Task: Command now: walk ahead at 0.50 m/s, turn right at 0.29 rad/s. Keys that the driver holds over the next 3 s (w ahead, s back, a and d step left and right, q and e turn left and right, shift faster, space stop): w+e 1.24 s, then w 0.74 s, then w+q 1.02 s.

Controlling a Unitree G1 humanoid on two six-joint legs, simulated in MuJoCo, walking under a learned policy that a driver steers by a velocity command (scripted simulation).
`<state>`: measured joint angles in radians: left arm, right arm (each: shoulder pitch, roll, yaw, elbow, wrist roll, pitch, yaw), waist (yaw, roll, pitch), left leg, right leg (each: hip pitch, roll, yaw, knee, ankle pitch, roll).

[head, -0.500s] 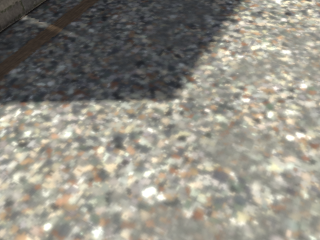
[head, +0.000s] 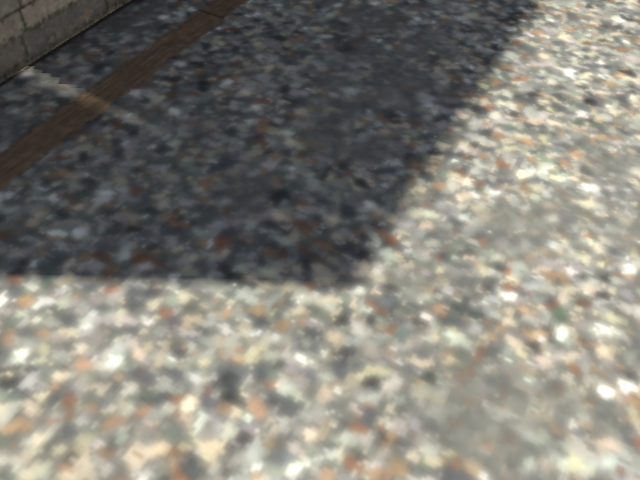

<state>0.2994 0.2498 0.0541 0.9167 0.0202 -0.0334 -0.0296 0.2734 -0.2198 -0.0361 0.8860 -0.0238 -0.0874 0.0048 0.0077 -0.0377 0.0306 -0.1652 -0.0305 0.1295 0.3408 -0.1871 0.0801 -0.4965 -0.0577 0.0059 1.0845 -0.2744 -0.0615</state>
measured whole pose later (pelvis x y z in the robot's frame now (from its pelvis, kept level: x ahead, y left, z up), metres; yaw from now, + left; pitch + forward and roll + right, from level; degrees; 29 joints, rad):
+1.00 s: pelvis +0.54 -0.11 -0.02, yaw -35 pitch +1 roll +0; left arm 0.35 0.31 0.07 0.83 0.02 -0.03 -0.01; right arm 0.13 -0.26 -0.03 0.73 -0.04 -0.06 -0.01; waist 0.06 -0.03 0.05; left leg -0.36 -0.01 0.05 0.53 -0.18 0.03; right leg -0.32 0.08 0.08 1.13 -0.39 -0.08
